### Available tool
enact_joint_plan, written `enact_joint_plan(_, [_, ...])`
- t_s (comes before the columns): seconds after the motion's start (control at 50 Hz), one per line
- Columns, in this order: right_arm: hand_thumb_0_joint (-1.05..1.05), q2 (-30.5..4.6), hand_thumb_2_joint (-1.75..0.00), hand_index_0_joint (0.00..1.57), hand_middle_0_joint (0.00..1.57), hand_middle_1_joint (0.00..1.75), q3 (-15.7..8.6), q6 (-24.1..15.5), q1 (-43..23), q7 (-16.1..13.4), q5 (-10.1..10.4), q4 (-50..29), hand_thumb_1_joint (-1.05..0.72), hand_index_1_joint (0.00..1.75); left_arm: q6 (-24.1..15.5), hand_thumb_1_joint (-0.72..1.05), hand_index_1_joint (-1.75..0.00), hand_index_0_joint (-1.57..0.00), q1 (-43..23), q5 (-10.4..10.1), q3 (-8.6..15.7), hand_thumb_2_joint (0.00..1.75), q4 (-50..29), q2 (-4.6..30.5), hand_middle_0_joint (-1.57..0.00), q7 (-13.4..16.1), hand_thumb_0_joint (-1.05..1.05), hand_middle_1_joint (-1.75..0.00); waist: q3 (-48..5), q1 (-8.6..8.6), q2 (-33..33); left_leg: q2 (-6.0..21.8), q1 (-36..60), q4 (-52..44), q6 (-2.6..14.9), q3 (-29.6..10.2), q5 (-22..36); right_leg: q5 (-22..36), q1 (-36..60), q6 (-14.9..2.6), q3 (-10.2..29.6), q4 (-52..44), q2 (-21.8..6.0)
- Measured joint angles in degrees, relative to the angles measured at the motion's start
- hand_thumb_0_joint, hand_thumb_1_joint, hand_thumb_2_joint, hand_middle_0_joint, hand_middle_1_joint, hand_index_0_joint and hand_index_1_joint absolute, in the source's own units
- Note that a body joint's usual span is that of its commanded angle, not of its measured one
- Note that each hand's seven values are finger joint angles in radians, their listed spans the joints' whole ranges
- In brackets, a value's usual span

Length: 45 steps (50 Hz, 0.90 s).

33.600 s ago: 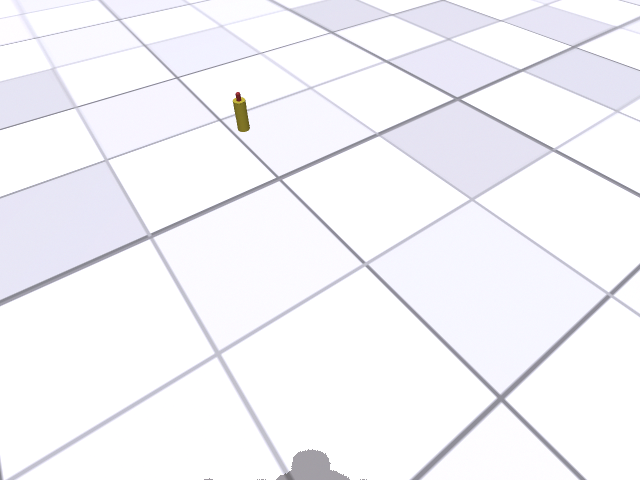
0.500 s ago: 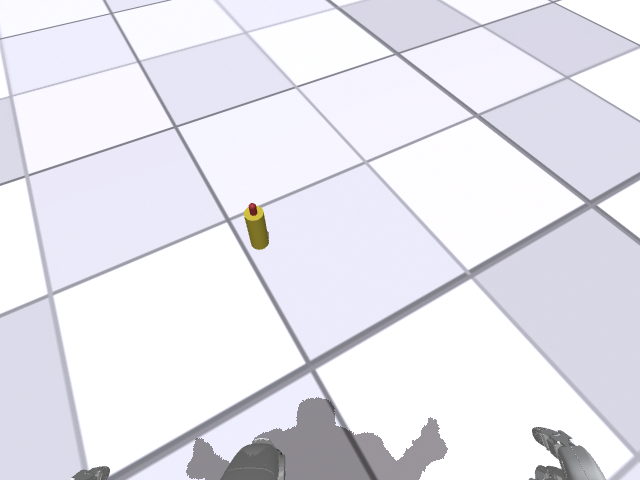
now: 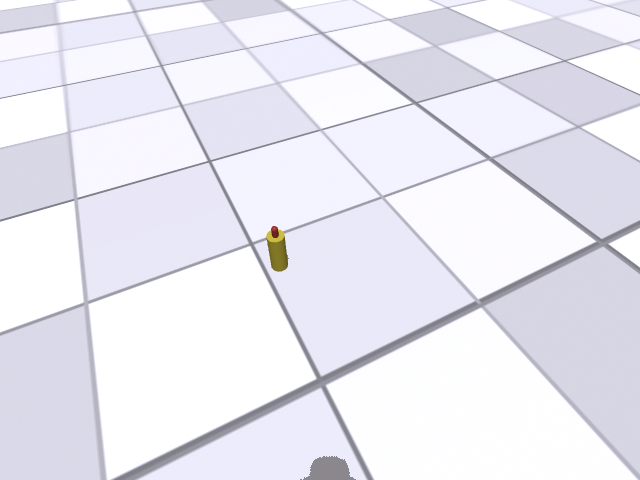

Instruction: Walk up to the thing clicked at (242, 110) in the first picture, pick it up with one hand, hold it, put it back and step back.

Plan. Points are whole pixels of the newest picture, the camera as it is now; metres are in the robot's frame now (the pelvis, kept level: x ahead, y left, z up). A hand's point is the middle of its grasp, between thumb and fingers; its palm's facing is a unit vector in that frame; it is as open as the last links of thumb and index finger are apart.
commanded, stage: step back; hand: left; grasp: from the side
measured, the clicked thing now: (277, 247) +1.03 +0.21 -0.65
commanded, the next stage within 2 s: stand in 0.64 s
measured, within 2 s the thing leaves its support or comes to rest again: neither
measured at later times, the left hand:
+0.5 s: hand out of the picture +0.11 +0.30 -0.15, palm faces +0.02 -0.93 -0.36, open 7.4 cm
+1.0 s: hand out of the picture +0.11 +0.28 -0.14, palm faces -0.02 -0.94 -0.33, open 7.4 cm
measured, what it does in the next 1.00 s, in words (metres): stands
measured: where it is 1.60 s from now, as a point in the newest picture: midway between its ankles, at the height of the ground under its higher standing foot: outside the picture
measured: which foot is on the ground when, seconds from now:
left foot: down 0.00-1.00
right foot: down 0.00-1.00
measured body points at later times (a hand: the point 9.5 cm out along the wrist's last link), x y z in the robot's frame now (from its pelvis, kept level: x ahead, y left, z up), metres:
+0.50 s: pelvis +0.04 +0.03 +0.01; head +0.06 +0.04 +0.46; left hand +0.11 +0.35 -0.12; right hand +0.16 -0.26 -0.11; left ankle +0.06 +0.15 -0.73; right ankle +0.01 -0.10 -0.73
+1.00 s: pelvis +0.02 +0.03 +0.02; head +0.03 +0.04 +0.47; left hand +0.11 +0.33 -0.11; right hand +0.12 -0.27 -0.11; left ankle +0.06 +0.15 -0.73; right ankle +0.01 -0.10 -0.73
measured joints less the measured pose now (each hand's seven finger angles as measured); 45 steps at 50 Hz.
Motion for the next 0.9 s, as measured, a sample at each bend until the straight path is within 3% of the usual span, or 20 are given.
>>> enact_joint_plan(0.06, [0.01,-0.2,-0.9,0.21,0.2,0.3,-0.3,0.5,0.0,-0.2,0.1,0.6,-0.91,0.3,-0.8,0.9,-0.3,-0.21,0.0,0.7,-0.1,0.9,0.2,-0.9,-0.21,0.0,0.01,-0.3,-1.1,0.52,0.2,-1.8,-2.6,6.4,0.67,-2.1,-7.4,-0.2,0.4,-0.92,-0.5,-1.4,0.0])
enact_joint_plan(0.16, [0.01,-2.3,-0.9,0.21,0.2,0.3,-1.1,-0.4,0.3,-0.2,0.3,1.3,-0.91,0.3,-1.9,0.9,-0.3,-0.21,-0.7,0.8,-0.4,0.9,0.2,-2.3,-0.21,0.3,0.01,-0.3,0.0,1.28,0.9,-1.3,-4.4,7.8,0.7,-1.3,-7.4,1.2,2.4,0.3,-1.3,-4.9,-1.1])
enact_joint_plan(0.22, [0.01,-2.9,-0.9,0.21,0.2,0.3,-1.5,-0.8,0.1,-0.2,0.1,1.7,-0.91,0.3,-1.4,0.9,-0.3,-0.21,-1.2,0.4,-0.7,0.9,0.3,-1.9,-0.21,0.2,0.01,-0.3,0.6,0.9,0.4,-0.1,-1.9,-0.4,0.67,1.0,-3.1,0.0,2.6,1.24,-1.8,-3.9,-2.2])
enact_joint_plan(0.26, [0.01,-2.7,-0.9,0.21,0.2,0.3,-1.8,-1.1,-0.6,-0.5,-0.2,2.1,-0.91,0.3,-1.0,0.9,-0.3,-0.21,-1.7,0.0,-1.0,0.9,0.2,-1.3,-0.21,0.4,0.01,-0.3,1.6,0.69,-0.5,-0.6,-0.3,-4.2,0.52,1.9,5.6,-1.6,2.0,2.01,-1.5,-1.3,-3.2])
enact_joint_plan(0.32, [0.01,-1.7,-0.9,0.2,0.2,0.3,-1.3,-1.3,-1.8,-0.7,-0.1,2.3,-0.91,0.3,0.0,0.9,-0.3,-0.21,-2.3,-0.9,-1.3,0.9,0.9,-0.5,-0.21,0.6,0.01,-0.3,1.7,0.68,-1.7,-0.9,-0.5,-2.4,0.83,3.0,3.7,-4.7,1.3,1.21,0.4,0.6,-3.0])
enact_joint_plan(0.36, [0.01,-0.9,-0.9,0.2,0.2,0.3,-0.8,-1.1,-2.5,-0.5,-0.1,2.4,-0.91,0.3,0.2,0.9,-0.3,-0.21,-2.9,-0.9,-1.5,0.9,1.7,-0.1,-0.21,0.7,0.01,-0.3,1.4,0.45,-1.8,-0.3,-0.4,-1.7,0.86,3.1,2.5,-3.4,2.1,0.83,0.9,-0.7,-2.1])
enact_joint_plan(0.44, [0.01,0.3,-0.9,0.21,0.2,0.3,0.1,-0.6,-4.4,-0.6,0.4,3.0,-0.91,0.3,-0.7,0.91,-0.3,-0.21,-3.7,-0.9,-1.8,0.9,2.9,-0.2,-0.21,0.8,0.01,-0.3,0.9,0.19,-1.1,0.9,0.4,-1.9,0.48,3.0,1.7,-0.9,4.3,2.46,0.9,-4.6,-1.0])
enact_joint_plan(0.64, [0.01,0.9,-0.9,0.21,0.2,0.3,0.1,-0.9,-8.7,-0.9,1.0,4.2,-0.91,0.3,-0.9,0.9,-0.3,-0.21,-7.1,-0.9,-2.2,0.9,3.8,-1.0,-0.21,1.3,0.01,-0.3,0.7,0.08,-0.3,0.6,2.8,-4.5,0.8,4.2,2.3,-0.4,6.1,2.85,1.9,-6.6,-1.4])
enact_joint_plan(0.9, [0.01,0.0,-0.9,0.21,0.2,0.3,1.2,-1.0,-8.3,-0.8,1.4,7.3,-0.91,0.3,-0.3,0.91,-0.3,-0.21,-9.4,-1.2,-3.4,0.9,6.9,-2.1,-0.21,0.7,0.01,-0.3,1.0,-0.98,-0.6,0.3,7.1,-13.8,0.51,4.1,8.2,5.1,10.2,3.0,1.7,-15.3,-1.6])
